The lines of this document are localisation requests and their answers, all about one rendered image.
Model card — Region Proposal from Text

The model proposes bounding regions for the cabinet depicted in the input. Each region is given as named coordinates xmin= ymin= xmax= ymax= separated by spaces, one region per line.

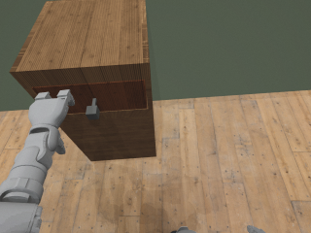
xmin=9 ymin=0 xmax=156 ymax=162

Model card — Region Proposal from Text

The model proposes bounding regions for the left robot forearm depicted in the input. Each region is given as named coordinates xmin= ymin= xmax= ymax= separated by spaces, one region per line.
xmin=0 ymin=124 xmax=59 ymax=205

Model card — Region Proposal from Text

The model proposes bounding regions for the drawer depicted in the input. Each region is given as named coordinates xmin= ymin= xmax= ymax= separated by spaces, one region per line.
xmin=31 ymin=80 xmax=147 ymax=114

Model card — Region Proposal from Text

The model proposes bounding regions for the robot left upper arm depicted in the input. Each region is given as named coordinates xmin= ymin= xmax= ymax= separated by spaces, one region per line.
xmin=0 ymin=202 xmax=43 ymax=233

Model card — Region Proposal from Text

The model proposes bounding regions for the robot left hand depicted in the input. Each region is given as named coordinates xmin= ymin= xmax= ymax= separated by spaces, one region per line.
xmin=28 ymin=89 xmax=75 ymax=154

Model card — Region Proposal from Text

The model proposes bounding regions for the handle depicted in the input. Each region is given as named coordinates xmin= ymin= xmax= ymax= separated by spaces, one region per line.
xmin=86 ymin=98 xmax=100 ymax=120

